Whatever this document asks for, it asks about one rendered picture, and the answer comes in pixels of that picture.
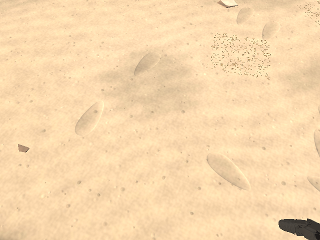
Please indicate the robot right hand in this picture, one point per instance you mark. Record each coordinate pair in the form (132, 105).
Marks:
(307, 228)

